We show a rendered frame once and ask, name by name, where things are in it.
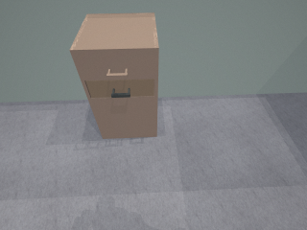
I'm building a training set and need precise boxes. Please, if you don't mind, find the cabinet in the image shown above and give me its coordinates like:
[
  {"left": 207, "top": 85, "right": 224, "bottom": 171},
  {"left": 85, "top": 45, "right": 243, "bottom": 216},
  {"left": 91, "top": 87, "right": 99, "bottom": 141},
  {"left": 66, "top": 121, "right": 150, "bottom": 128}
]
[{"left": 69, "top": 12, "right": 159, "bottom": 139}]

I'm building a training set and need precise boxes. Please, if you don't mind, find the drawer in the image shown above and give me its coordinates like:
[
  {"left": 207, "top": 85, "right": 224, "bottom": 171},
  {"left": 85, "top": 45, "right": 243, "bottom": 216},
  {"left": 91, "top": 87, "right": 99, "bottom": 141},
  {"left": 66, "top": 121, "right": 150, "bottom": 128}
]
[{"left": 85, "top": 79, "right": 154, "bottom": 98}]

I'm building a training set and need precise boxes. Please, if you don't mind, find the handle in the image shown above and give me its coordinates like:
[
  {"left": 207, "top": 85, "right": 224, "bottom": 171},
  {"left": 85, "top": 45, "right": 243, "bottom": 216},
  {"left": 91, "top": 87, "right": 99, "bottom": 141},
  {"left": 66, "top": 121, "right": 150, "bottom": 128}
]
[
  {"left": 106, "top": 73, "right": 128, "bottom": 79},
  {"left": 111, "top": 88, "right": 130, "bottom": 98}
]

